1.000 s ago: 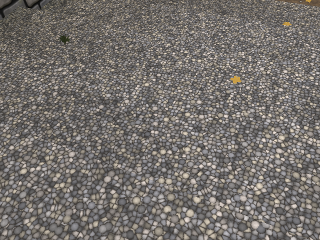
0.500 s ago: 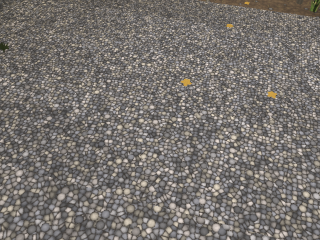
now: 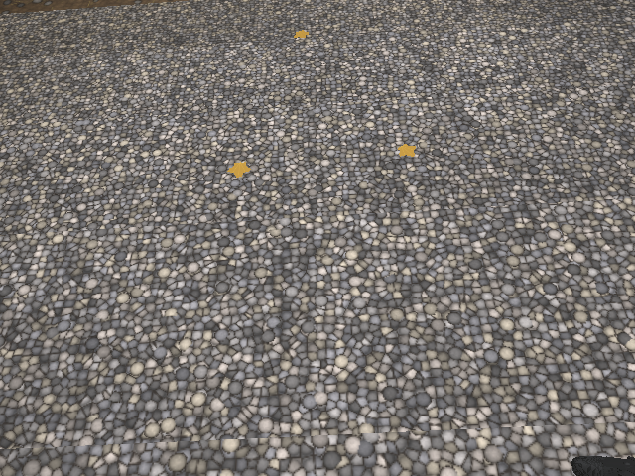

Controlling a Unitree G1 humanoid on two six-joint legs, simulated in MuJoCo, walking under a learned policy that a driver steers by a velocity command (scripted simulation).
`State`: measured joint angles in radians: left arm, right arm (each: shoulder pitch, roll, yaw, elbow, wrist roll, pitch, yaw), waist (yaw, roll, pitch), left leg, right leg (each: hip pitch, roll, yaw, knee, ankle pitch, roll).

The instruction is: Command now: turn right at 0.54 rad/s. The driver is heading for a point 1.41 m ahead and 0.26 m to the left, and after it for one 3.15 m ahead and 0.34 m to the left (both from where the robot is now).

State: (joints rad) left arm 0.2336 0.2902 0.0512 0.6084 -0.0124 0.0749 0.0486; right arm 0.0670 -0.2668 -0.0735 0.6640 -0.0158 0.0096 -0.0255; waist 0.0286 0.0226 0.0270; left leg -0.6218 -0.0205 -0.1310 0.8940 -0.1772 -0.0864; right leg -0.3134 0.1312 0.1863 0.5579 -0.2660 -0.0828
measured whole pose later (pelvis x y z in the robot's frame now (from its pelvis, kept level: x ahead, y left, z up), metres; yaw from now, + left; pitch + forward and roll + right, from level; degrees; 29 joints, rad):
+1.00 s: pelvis +0.08 +0.05 +0.00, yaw -5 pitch -1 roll +0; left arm 0.25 0.21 0.05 0.72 0.00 0.04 0.00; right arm 0.18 -0.23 -0.06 0.70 0.00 0.00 0.02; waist 0.00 0.00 0.02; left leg -0.23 -0.04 -0.06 0.56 -0.31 0.01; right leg -0.13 0.06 0.18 0.54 -0.38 0.00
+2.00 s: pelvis +0.33 +0.04 +0.00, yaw -6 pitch +0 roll +1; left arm 0.23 0.23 0.04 0.80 0.01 0.04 0.05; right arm 0.21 -0.19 0.00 0.80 -0.01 -0.04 0.03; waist -0.02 -0.03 0.05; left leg -0.26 -0.09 0.03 0.38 -0.12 0.08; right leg -0.41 -0.06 0.10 0.72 -0.32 0.04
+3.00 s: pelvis +0.70 +0.13 -0.12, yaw +25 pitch +2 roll +3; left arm -0.02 0.21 0.02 0.59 0.01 -0.14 -0.07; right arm 0.57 -0.20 -0.04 0.85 0.04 -0.01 -0.07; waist -0.12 -0.10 -0.02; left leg -0.17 -0.18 -0.13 1.13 -0.89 0.09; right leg -0.39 -0.01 0.05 0.23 0.54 -0.03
